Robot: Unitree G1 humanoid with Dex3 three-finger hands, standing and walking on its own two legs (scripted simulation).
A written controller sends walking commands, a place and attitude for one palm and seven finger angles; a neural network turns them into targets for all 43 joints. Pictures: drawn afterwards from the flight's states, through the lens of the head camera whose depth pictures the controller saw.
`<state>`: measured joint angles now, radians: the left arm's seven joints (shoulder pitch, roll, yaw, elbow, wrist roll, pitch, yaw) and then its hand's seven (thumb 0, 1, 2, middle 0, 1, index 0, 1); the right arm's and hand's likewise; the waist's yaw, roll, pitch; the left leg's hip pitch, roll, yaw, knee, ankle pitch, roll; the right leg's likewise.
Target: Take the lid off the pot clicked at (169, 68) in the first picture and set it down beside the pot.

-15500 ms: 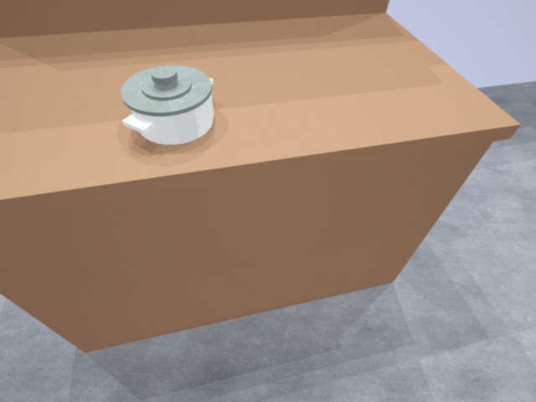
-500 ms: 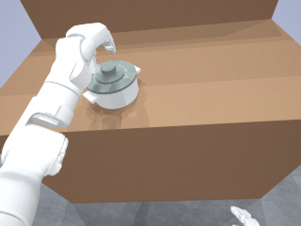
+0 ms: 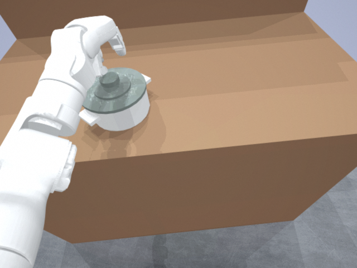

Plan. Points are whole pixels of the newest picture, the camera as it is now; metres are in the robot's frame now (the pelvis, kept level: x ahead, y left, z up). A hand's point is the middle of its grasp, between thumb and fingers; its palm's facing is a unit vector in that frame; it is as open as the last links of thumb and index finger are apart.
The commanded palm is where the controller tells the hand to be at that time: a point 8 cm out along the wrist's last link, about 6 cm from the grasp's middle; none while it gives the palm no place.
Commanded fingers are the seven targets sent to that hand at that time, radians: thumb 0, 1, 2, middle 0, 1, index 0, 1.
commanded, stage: move the open hand above the knob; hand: left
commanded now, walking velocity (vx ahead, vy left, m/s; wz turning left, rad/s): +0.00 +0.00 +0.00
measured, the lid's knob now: (109, 79) +0.52 +0.14 +0.15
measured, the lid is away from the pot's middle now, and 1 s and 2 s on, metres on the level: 0.00 0.00 0.00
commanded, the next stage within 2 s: lower the open fingers around the knob in 0.38 s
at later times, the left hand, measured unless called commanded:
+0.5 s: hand (98, 60) +0.49 +0.14 +0.23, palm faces -0.22 -0.03 -0.97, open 9.9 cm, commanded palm +0.48 +0.14 +0.28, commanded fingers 0.00 -0.40 1.74 -0.89 -0.08 -0.89 -0.08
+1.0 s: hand (102, 75) +0.48 +0.13 +0.20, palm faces -0.32 -0.08 -0.94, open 9.9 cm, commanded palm +0.47 +0.14 +0.25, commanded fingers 0.00 -0.40 1.74 -0.89 -0.08 -0.89 -0.08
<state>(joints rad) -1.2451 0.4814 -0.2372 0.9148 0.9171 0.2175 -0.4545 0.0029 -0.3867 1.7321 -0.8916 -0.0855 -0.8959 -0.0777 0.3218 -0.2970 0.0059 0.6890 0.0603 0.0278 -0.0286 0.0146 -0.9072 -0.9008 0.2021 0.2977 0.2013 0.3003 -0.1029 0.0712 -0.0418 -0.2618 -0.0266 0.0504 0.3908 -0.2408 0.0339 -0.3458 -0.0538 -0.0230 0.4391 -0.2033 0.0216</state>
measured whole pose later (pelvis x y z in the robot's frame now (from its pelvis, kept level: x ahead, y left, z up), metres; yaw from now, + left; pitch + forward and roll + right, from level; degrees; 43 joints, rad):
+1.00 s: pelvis +0.00 +0.00 +0.00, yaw +1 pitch +6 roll +1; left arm -1.25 0.41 -0.27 1.01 0.90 0.28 -0.47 0.00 -0.39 1.73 -0.88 -0.08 -0.90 -0.08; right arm 0.28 -0.29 0.02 0.70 0.05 0.02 -0.02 0.01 -0.91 -0.90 0.20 0.30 0.20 0.30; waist -0.09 0.06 -0.05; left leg -0.27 -0.04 0.04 0.40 -0.24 0.04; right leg -0.35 -0.07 -0.03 0.45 -0.21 0.03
